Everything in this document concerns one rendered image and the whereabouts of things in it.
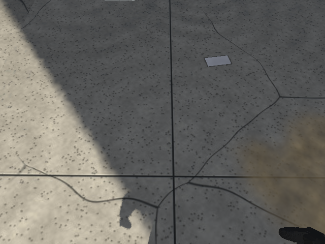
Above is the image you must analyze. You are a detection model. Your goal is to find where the right robot hand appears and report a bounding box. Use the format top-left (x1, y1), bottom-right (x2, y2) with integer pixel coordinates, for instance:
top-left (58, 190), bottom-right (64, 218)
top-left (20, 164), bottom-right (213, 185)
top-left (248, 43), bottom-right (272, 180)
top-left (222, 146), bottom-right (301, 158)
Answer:
top-left (279, 227), bottom-right (325, 244)

